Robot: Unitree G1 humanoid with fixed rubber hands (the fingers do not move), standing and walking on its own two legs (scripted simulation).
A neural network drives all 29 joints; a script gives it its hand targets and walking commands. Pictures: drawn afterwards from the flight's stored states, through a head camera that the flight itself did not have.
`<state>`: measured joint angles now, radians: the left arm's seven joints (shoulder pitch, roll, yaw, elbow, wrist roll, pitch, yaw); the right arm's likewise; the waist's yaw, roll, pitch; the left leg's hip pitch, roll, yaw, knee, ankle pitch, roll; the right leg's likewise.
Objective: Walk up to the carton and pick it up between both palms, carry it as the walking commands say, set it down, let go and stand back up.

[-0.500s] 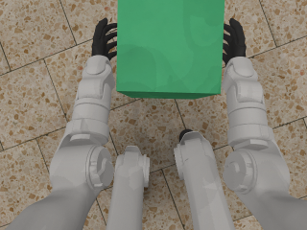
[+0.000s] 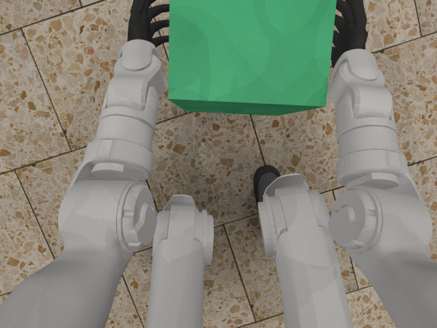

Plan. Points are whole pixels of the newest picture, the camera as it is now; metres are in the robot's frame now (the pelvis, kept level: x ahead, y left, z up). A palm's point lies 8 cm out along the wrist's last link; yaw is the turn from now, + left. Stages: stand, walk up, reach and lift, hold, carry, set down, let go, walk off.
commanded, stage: set down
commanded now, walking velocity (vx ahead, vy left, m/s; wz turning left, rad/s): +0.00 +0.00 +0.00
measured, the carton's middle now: (241, 51) +0.53 -0.11 -0.23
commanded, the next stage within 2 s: none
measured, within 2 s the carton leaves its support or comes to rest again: rests again in 1.58 s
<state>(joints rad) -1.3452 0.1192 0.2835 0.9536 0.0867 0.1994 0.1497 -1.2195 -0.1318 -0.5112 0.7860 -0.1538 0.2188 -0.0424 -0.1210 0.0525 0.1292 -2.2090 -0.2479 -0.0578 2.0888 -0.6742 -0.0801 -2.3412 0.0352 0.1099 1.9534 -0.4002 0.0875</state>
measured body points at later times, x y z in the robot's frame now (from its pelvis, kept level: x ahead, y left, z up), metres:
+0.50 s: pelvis +0.00 +0.00 -0.01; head +0.36 -0.03 +0.26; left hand +0.56 +0.04 -0.18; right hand +0.49 -0.26 -0.17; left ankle +0.08 +0.11 -0.37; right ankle +0.14 -0.15 -0.37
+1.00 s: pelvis +0.00 +0.00 -0.02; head +0.36 -0.02 +0.24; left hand +0.55 +0.04 -0.20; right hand +0.50 -0.26 -0.19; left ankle +0.08 +0.11 -0.37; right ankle +0.14 -0.15 -0.37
